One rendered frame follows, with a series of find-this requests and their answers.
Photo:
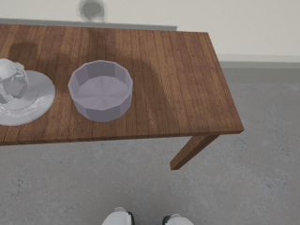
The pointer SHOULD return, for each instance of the robot left hand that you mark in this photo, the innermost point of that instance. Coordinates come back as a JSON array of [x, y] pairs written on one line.
[[7, 70]]

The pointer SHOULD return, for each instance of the knob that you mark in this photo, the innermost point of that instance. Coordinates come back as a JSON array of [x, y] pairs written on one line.
[[16, 89]]

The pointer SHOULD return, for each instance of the right robot shin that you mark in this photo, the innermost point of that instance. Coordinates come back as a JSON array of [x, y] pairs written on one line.
[[175, 216]]

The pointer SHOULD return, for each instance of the left robot shin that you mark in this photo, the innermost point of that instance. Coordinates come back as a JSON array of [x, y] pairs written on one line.
[[119, 209]]

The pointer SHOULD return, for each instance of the pot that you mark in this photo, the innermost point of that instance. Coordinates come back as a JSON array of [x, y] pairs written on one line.
[[101, 90]]

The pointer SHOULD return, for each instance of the lid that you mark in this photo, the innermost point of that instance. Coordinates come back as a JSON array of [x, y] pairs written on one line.
[[37, 99]]

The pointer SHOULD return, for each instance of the table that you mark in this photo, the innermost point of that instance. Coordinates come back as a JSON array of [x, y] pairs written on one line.
[[178, 88]]

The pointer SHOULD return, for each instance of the robot shin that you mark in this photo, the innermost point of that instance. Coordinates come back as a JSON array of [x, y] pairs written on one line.
[[119, 209], [175, 216]]

